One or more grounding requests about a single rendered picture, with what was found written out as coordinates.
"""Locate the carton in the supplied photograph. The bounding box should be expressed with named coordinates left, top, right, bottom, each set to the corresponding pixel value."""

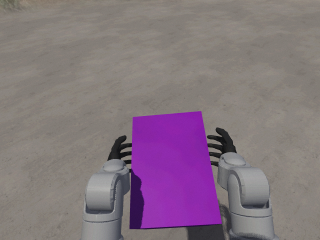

left=129, top=111, right=222, bottom=230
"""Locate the right robot hand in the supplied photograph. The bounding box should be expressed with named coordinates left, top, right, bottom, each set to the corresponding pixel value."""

left=207, top=127, right=237, bottom=167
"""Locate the right robot forearm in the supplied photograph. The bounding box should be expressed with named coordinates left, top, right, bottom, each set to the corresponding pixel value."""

left=217, top=152, right=280, bottom=240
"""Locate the left robot hand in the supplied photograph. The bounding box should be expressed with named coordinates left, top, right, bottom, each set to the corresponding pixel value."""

left=107, top=135, right=132, bottom=173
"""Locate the left robot forearm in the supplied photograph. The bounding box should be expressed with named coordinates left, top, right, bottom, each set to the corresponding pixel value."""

left=79, top=159, right=130, bottom=240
